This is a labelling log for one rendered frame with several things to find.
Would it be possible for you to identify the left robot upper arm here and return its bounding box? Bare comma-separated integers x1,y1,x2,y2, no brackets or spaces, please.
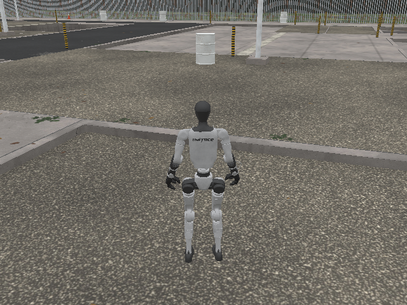
173,129,190,164

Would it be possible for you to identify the robot left forearm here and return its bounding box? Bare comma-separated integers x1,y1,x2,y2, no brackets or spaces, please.
167,155,179,178

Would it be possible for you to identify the robot right forearm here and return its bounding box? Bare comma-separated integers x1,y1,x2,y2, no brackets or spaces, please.
227,153,238,176

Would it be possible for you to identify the robot left shin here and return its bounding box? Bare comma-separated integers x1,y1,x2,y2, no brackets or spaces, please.
184,211,193,254

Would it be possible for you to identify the robot shin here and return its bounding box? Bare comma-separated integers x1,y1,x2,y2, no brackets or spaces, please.
212,210,223,253
184,211,193,254

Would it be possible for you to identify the robot left hand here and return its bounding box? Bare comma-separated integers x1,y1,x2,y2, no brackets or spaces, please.
166,176,180,190

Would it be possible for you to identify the robot right hand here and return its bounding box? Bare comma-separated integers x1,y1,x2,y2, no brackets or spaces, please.
225,173,240,186

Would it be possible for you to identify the robot right shin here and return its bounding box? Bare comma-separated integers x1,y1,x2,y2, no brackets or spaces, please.
212,210,223,253

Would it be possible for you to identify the right robot upper arm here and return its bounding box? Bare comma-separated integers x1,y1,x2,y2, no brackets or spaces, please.
216,128,233,163

